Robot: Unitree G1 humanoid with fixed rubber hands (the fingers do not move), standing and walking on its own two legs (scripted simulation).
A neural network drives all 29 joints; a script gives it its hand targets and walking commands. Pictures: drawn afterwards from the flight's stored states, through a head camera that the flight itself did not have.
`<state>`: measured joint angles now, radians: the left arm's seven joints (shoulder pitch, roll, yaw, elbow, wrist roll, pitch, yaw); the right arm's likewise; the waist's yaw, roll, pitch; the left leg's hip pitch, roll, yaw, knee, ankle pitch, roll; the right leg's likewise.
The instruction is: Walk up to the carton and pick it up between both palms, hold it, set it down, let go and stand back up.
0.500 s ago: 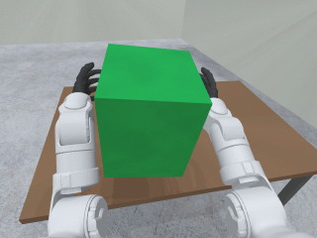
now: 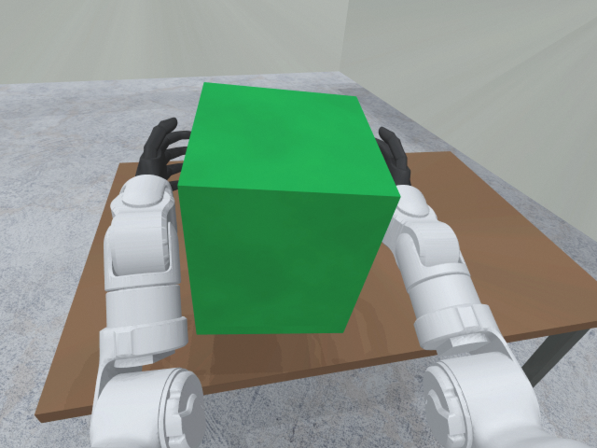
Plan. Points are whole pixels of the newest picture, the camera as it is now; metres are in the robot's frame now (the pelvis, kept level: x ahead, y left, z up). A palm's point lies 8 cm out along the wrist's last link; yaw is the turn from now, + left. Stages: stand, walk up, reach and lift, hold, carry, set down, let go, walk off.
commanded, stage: hold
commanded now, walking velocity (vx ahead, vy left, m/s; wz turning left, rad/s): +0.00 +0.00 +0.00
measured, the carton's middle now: (277, 214) +0.37 +0.01 +0.18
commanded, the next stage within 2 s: set down in 0.02 s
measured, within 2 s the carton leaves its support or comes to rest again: neither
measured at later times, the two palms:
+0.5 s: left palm (153, 184) +0.38 +0.16 +0.22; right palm (375, 198) +0.39 -0.13 +0.20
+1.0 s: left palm (168, 212) +0.39 +0.16 +0.17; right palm (376, 216) +0.39 -0.14 +0.16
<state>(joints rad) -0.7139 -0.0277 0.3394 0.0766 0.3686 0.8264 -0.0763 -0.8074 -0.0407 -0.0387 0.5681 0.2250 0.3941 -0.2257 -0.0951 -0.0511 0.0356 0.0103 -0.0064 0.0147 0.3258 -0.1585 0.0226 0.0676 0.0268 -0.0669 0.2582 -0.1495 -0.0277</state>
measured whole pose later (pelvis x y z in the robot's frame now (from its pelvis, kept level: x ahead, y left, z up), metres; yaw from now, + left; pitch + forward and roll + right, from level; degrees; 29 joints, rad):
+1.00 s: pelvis +0.01 +0.00 +0.00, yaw +1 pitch -9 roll +0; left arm -0.65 -0.07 0.31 0.23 0.38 0.51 -0.05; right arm -0.70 0.02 -0.16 0.71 0.01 -0.02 -0.15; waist -0.05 -0.08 0.12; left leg 0.01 -0.01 0.01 0.31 -0.16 0.02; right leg 0.06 0.01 -0.10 0.25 -0.16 -0.03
